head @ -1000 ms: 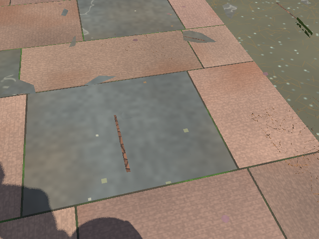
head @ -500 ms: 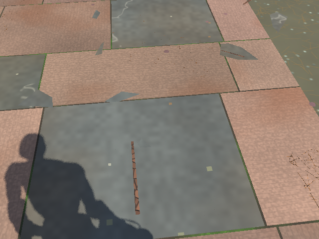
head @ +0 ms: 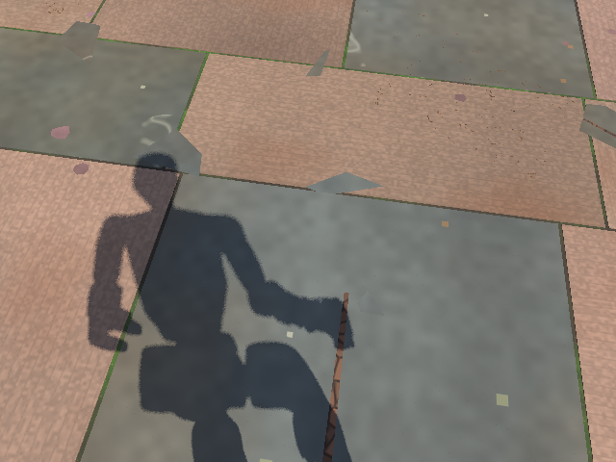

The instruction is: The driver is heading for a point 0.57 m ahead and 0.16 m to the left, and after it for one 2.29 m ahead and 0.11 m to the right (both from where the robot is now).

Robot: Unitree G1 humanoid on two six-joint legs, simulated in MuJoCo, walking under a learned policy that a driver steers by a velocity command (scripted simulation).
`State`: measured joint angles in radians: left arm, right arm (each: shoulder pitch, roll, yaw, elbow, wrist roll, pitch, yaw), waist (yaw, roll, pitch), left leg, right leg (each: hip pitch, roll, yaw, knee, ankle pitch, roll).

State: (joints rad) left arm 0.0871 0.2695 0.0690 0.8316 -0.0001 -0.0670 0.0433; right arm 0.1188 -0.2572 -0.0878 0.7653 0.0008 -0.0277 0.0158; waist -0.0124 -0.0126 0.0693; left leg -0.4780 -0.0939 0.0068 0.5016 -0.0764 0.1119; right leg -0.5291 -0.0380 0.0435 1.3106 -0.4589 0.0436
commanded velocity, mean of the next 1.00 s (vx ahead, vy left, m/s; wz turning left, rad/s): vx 0.05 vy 0.00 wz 0.58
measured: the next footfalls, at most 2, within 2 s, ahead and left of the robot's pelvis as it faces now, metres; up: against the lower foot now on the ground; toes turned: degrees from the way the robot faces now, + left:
right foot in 0.40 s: +0.16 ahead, -0.16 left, +0.00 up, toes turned +19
left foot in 0.80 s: +0.04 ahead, +0.09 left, +0.00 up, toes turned +31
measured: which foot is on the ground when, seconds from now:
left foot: down 0.00-0.40, up 0.42-0.78, down 0.80-1.00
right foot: up 0.00-0.38, down 0.40-0.80, up 0.82-1.00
